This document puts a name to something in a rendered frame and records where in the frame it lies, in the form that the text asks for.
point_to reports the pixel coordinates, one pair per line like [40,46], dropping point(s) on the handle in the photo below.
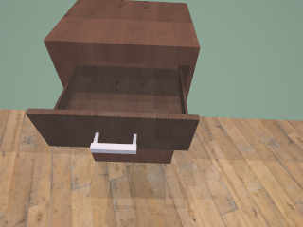
[113,148]

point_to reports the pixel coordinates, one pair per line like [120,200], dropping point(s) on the cabinet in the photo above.
[126,33]

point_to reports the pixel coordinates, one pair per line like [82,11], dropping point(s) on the drawer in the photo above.
[118,102]

